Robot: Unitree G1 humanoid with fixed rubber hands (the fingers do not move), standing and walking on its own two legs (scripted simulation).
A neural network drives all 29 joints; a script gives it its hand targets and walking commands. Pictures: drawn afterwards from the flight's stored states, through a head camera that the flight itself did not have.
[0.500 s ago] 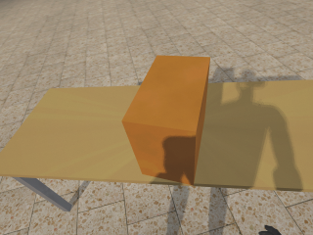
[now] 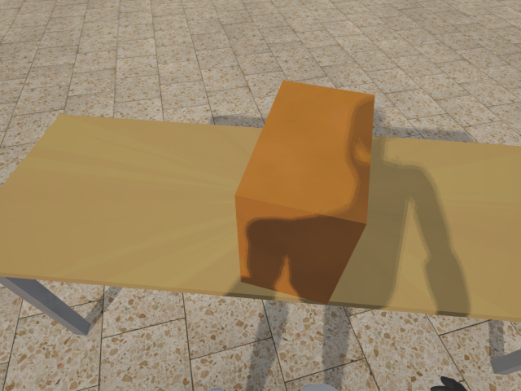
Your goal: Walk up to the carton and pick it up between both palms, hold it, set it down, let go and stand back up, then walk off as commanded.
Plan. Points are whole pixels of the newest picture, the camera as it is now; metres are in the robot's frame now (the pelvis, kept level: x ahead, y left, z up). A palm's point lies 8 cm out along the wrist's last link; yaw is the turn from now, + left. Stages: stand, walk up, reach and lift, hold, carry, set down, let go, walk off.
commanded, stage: walk up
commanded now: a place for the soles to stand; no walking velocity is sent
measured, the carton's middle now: (305, 192) +0.49 -0.09 -0.01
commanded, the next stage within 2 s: none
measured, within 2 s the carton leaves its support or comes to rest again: neither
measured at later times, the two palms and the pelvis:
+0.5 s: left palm out of the picture +0.08 +0.27 -0.11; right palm out of the picture +0.08 -0.32 -0.12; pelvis -0.01 -0.03 -0.01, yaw -2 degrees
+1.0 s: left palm out of the picture +0.09 +0.25 -0.12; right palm out of the picture +0.08 -0.34 -0.11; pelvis -0.01 -0.03 -0.01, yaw -4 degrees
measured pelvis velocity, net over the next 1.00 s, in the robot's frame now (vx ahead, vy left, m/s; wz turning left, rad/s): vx -0.01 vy -0.03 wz -0.06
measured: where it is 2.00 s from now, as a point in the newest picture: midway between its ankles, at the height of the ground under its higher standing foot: outside the picture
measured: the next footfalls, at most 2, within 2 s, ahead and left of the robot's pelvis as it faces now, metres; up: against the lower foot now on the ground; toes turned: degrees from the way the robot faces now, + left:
right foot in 0.18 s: +0.04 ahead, -0.16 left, +0.00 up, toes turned +3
